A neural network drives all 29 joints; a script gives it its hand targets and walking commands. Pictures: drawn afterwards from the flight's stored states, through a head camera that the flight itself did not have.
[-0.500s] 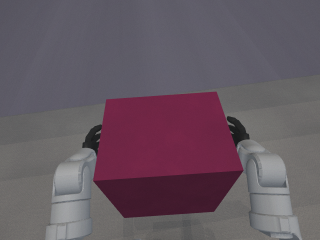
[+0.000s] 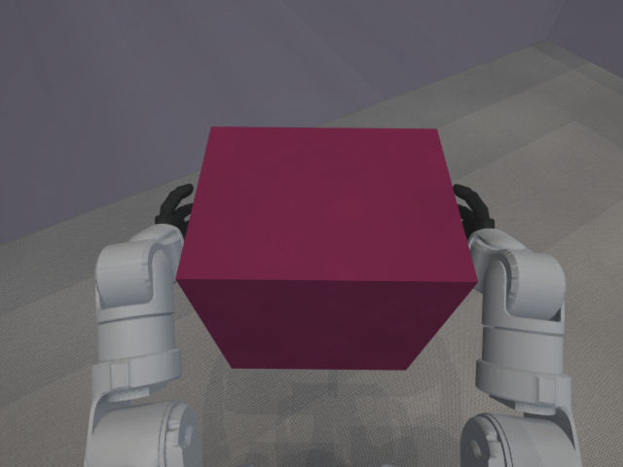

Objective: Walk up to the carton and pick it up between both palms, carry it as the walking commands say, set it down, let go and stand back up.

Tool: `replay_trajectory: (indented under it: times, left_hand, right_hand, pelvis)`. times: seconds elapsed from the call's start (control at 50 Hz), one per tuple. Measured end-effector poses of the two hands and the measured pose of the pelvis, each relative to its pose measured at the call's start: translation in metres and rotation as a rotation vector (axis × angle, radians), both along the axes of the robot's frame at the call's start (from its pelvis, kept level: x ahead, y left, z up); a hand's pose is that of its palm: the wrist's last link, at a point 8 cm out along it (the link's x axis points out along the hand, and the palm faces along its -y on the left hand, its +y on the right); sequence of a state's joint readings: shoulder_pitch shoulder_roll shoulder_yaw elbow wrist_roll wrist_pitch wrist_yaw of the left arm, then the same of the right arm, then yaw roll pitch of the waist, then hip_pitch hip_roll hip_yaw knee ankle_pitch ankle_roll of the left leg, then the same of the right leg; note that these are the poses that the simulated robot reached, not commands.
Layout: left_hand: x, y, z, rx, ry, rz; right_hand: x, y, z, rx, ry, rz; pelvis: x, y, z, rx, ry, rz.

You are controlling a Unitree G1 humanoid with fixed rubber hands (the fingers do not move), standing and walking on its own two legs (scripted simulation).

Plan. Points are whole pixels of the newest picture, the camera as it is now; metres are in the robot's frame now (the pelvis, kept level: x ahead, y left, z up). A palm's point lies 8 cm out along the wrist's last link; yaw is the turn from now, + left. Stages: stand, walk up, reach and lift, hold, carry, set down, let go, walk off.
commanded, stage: carry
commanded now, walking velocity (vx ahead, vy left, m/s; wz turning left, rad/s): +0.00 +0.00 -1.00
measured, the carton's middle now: (321, 264) +0.37 +0.02 +0.03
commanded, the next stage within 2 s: none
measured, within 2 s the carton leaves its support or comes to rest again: neither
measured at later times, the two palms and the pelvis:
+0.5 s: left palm (336, 225) +0.37 +0.01 +0.12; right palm out of the picture +0.18 -0.30 +0.13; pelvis -0.04 +0.01 +0.01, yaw -33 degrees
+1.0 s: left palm (500, 320) +0.25 -0.16 +0.11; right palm out of the picture -0.07 -0.31 +0.13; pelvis -0.08 +0.06 +0.02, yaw -64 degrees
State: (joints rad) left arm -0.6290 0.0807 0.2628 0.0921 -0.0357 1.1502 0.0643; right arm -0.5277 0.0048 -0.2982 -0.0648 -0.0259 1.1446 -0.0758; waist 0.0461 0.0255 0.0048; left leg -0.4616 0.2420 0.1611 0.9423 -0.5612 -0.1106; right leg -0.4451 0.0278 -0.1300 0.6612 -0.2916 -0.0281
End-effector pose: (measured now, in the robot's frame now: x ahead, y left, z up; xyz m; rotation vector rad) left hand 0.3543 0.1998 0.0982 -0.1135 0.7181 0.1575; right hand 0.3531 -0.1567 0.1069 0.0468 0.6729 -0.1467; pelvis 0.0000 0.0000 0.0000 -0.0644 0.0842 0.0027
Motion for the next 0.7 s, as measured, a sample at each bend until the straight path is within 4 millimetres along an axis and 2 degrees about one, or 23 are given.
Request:
replay_trajectory:
  times: [0.06,0.12,0.24,0.36,0.42,0.48,0.52,0.58,0.64,0.7]
  left_hand:
    - [0.009,-0.031,-0.014,0.002,0.034,-0.083]
    - [0.011,-0.055,-0.021,0.003,0.04,-0.16]
    - [0.018,-0.086,-0.023,-0.042,0.008,-0.279]
    - [0.014,-0.12,-0.006,-0.036,0.025,-0.398]
    - [0.016,-0.147,0.008,-0.016,0.003,-0.47]
    - [0.015,-0.18,0.02,0.013,-0.019,-0.536]
    - [0.011,-0.206,0.02,0.02,-0.021,-0.568]
    - [-0.003,-0.243,0.01,0.046,-0.002,-0.641]
    - [-0.021,-0.27,-0.001,0.057,0.024,-0.719]
    - [-0.035,-0.29,-0.01,0.025,0.031,-0.78]
  right_hand:
    - [-0.015,-0.03,-0.007,0.002,0.034,-0.083]
    - [-0.035,-0.052,-0.008,0.009,0.041,-0.165]
    - [-0.078,-0.071,-0.001,-0.024,0.006,-0.3]
    - [-0.127,-0.089,0.008,-0.019,0.02,-0.426]
    - [-0.145,-0.108,0.018,-0.021,0.004,-0.481]
    - [-0.165,-0.131,0.02,-0.015,-0.01,-0.527]
    - [-0.181,-0.149,0.016,-0.016,-0.009,-0.553]
    - [-0.214,-0.174,0.003,0.009,0.01,-0.622]
    - [-0.251,-0.186,-0.004,0.027,0.037,-0.703]
    - [-0.281,-0.191,-0.002,0.005,0.041,-0.774]
  pelvis:
    - [-0.004,0.004,0.003,0.014,0.024,-0.057]
    - [-0.009,0.013,0.004,0.024,0.033,-0.128]
    - [-0.022,0.031,0.002,0.05,0.014,-0.278]
    - [-0.028,0.033,0.017,0.024,-0.003,-0.431]
    - [-0.033,0.03,0.018,0.008,-0.012,-0.492]
    - [-0.038,0.02,0.015,-0.002,-0.01,-0.552]
    - [-0.042,0.009,0.006,0.006,-0.009,-0.584]
    - [-0.049,0.006,0.003,-0.009,0.006,-0.629]
    - [-0.055,0.012,0.007,0.005,0.011,-0.68]
    - [-0.06,0.019,0.007,0.019,0.013,-0.759]
